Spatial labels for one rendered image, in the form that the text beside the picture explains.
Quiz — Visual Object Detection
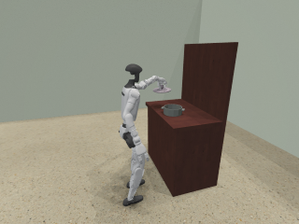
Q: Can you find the robot left forearm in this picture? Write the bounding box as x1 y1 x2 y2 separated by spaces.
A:
143 76 160 86

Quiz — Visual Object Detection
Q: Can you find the robot left shin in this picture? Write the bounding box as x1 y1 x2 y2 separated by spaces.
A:
130 158 137 173

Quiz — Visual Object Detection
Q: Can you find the right robot upper arm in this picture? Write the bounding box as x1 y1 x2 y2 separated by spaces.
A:
122 89 140 121

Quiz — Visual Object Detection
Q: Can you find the robot head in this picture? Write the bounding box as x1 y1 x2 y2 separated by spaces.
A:
124 63 143 89

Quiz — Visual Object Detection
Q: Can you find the left robot upper arm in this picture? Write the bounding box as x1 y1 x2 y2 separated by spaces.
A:
135 80 148 90

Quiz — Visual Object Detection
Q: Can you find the lid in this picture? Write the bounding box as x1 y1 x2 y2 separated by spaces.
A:
153 87 171 93

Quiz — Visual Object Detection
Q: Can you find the robot right forearm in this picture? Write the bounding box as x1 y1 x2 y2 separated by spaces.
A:
125 114 141 146

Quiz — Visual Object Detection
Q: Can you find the pot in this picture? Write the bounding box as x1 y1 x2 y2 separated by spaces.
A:
162 104 185 117

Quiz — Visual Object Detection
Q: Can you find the table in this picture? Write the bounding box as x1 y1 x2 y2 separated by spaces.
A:
145 42 238 197

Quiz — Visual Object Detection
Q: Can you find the robot right hand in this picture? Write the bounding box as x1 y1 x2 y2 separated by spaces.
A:
135 143 150 164

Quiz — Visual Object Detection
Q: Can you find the robot left hand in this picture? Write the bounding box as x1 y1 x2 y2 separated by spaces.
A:
157 77 167 89

